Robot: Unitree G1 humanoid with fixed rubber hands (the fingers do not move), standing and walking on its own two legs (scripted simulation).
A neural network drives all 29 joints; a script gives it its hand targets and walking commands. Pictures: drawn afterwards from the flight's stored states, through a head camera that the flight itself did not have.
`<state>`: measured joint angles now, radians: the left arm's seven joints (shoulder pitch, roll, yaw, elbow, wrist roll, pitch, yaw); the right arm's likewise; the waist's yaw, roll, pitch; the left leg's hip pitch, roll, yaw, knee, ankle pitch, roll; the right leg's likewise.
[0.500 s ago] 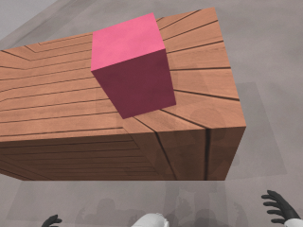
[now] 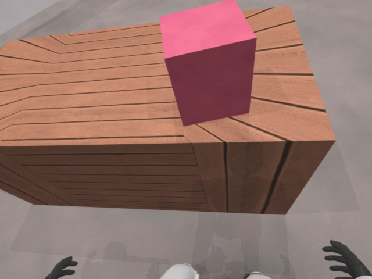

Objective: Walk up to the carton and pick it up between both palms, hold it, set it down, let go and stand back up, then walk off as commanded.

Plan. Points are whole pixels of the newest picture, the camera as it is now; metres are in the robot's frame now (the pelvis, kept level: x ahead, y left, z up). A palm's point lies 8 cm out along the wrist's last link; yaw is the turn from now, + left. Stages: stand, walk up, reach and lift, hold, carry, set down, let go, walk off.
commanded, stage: walk off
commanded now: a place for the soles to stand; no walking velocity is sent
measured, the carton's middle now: (206, 67) +0.67 +0.00 +0.04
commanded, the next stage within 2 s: none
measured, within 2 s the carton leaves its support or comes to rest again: neither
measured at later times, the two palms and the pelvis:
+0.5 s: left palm out of the picture +0.00 +0.44 -0.10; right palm out of the picture +0.14 -0.20 -0.07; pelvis -0.03 +0.10 +0.00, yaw +2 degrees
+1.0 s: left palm out of the picture -0.07 +0.34 -0.02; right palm out of the picture +0.06 -0.29 -0.14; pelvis -0.11 +0.00 +0.00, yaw +0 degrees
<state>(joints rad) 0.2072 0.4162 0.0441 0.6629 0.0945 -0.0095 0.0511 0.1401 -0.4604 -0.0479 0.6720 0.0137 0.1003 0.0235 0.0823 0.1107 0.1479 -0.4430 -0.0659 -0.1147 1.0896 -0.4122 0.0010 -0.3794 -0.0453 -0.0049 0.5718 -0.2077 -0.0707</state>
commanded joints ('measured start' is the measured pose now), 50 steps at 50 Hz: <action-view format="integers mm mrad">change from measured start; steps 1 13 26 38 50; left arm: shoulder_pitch -57 115 138 238 98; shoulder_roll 289 216 208 238 198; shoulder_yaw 101 69 61 99 110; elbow -24 70 77 107 48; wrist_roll -73 -115 -103 -70 -87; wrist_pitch -2 56 42 13 -9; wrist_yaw -10 -19 -4 -14 10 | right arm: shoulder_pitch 110 -30 -13 -117 101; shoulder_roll -138 -160 -156 -155 -134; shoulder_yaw -74 -60 -69 -74 -75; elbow -30 -87 -51 -72 37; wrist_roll -42 -59 -34 -35 -9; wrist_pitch -37 -67 -72 -20 -5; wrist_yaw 0 -38 -66 -44 -39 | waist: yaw -111 -74 -103 -10 -72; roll -291 114 36 -73 -249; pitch -150 -113 -142 -71 -138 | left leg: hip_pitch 160 304 423 46 -98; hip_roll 128 226 301 50 -108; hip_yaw -7 -136 -155 -3 -145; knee -465 -623 -583 -267 155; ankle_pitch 67 667 816 -4 61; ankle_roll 1 44 187 64 -30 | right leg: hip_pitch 109 -199 -203 165 363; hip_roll -196 198 179 -4 -68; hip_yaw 185 220 169 278 367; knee -53 640 562 -163 -189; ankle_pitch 97 -242 -267 5 186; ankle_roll -66 63 92 31 137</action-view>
